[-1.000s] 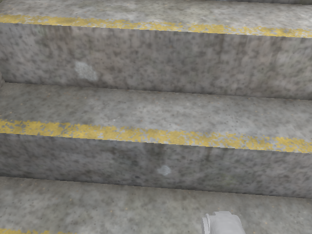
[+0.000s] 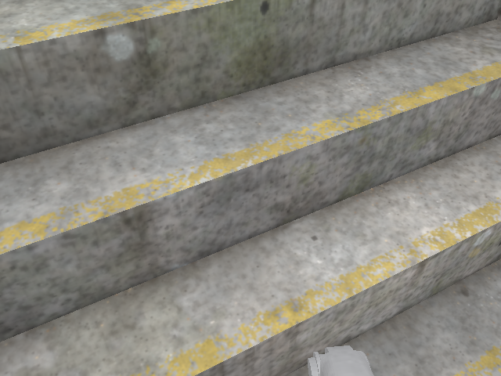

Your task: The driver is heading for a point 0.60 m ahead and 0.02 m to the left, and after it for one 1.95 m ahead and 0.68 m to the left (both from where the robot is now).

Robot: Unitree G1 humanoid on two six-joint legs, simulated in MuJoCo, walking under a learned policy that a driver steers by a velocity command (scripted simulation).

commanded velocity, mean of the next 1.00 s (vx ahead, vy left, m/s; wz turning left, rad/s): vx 0.31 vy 0.00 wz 0.07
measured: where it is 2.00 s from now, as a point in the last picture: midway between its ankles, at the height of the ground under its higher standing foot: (281, 306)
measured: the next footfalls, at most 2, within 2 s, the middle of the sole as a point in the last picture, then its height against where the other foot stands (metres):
right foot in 0.28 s outside the picture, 0.21 m higher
left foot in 0.94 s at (240, 313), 0.21 m higher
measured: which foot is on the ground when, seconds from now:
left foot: down 0.00-0.32, up 0.34-0.92, down 0.94-1.00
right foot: up 0.00-0.26, down 0.28-1.00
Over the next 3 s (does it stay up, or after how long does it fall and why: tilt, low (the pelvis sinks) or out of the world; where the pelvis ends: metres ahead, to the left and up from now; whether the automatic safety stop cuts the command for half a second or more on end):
stays up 0.73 0.33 0.68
